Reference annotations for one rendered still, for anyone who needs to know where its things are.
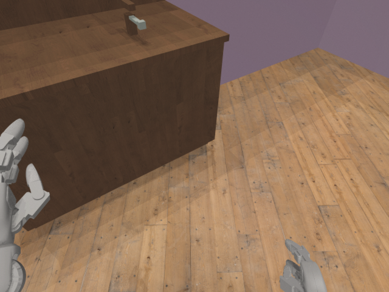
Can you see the robot right hand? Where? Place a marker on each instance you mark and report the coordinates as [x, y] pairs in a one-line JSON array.
[[308, 277]]

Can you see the robot left hand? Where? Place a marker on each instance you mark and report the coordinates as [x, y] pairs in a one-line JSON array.
[[12, 149]]

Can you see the tap lever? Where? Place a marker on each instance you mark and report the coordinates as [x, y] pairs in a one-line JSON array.
[[141, 24]]

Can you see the counter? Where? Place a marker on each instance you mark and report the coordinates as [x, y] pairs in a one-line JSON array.
[[103, 102]]

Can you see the robot left forearm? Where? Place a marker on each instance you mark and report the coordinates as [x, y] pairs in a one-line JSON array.
[[12, 272]]

